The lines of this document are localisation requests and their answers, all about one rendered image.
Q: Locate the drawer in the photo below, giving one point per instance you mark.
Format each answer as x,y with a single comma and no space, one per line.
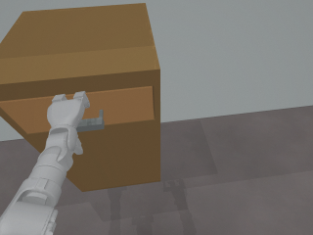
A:
118,105

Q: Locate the handle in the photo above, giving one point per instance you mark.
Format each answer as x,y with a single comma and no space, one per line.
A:
90,124

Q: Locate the left robot upper arm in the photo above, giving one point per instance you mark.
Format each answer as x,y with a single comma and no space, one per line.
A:
26,218

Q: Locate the robot left hand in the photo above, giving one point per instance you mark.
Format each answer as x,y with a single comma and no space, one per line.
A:
68,112

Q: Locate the robot left forearm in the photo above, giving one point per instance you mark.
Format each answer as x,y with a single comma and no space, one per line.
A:
43,186

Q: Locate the cabinet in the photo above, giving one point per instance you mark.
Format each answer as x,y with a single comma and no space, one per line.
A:
99,48

